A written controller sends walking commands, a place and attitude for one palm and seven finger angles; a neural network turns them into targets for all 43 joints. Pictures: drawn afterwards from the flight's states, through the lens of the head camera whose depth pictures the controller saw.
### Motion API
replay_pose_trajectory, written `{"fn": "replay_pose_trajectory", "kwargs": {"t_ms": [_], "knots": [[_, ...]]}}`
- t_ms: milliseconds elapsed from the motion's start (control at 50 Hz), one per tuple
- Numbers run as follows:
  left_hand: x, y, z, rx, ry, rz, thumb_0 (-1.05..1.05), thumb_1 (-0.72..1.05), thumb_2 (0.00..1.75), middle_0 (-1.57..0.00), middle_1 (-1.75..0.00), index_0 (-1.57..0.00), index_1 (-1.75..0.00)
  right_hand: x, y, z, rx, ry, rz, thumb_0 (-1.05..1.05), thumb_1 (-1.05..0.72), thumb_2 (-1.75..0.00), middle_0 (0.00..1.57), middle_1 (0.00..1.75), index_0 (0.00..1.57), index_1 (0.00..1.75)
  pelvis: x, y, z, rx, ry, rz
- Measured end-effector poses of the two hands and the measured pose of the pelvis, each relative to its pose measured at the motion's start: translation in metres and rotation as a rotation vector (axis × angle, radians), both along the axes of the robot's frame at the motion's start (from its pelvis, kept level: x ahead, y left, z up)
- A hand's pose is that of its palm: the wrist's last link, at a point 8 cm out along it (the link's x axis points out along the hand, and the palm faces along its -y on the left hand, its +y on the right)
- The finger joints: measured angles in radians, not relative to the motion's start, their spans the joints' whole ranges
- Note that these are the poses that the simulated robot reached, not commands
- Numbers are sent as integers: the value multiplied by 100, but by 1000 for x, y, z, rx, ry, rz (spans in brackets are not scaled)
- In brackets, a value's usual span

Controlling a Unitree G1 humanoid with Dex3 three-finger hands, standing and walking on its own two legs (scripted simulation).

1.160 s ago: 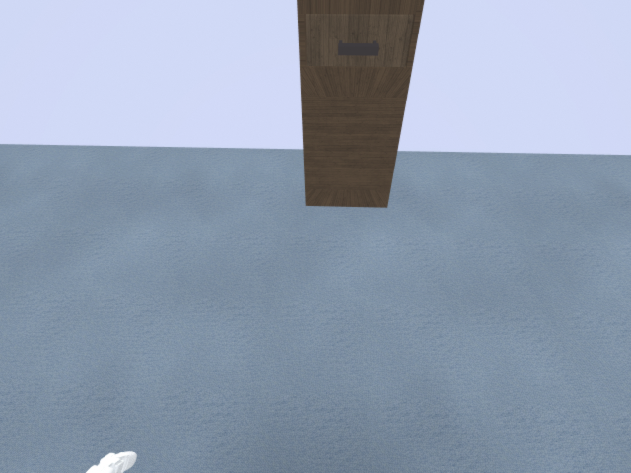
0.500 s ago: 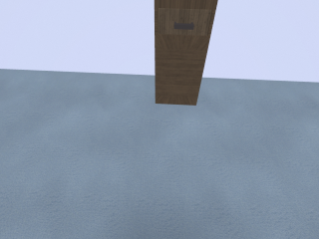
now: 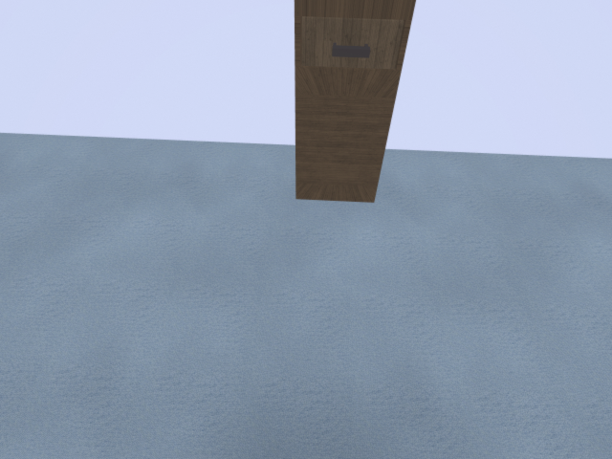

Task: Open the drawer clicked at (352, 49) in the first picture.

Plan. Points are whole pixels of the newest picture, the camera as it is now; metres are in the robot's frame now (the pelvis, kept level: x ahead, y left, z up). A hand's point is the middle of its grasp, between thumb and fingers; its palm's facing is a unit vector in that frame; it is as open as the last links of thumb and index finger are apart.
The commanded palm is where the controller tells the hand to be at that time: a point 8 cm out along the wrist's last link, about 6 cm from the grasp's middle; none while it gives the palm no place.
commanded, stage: look at it before walking up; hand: left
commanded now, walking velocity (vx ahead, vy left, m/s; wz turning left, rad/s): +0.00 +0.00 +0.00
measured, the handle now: (350, 48) +1.36 -0.07 -0.03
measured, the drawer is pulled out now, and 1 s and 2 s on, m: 0.00 0.00 0.00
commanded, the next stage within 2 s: walk to a spot facing it in 0.48 s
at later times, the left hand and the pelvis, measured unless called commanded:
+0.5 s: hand out of the picture +0.07 +0.25 -0.15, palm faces -0.02 -0.94 -0.34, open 7.4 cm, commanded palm none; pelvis +0.01 +0.00 +0.00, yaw +0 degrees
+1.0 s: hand out of the picture +0.09 +0.15 -0.18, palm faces -0.11 -0.97 -0.23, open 7.4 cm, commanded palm none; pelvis +0.06 -0.04 -0.02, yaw -9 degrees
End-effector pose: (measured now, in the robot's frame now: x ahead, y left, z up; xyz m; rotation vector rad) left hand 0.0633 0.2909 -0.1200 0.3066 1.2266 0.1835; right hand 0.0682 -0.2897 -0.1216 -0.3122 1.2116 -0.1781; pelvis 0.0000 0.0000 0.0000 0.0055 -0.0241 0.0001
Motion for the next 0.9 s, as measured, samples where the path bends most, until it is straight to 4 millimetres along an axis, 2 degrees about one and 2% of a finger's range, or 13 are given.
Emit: {"fn": "replay_pose_trajectory", "kwargs": {"t_ms": [640, 720, 820, 900], "knots": [[3, 0, 2, 8, -4, 7, 1, 90, 89, -20, -30, -20, -30, 13, -2, 3, -4, -19, 5, 1, -90, -90, 21, 30, 20, 30, 5, -2, 1, -1, -7, -4], [-3, -10, -6, -15, 32, 4, 1, 90, 89, -20, -30, -20, -30, 4, 6, -5, 17, -11, -21, 1, -90, -90, 21, 30, 20, 30, 10, -2, -2, 0, -2, -37], [-10, -31, -20, -64, 111, -15, 1, 90, 89, -20, -30, -20, -30, -18, 16, -20, 69, 21, -103, 1, -90, -90, 21, 30, 20, 30, 25, -8, -9, 11, 12, -95], [-1, -57, -24, -86, 167, -51, 1, 90, 89, -20, -30, -20, -30, -42, 13, -34, 108, 64, -192, 1, -90, -90, 21, 30, 21, 30, 40, -22, -14, 24, 13, -154]]}}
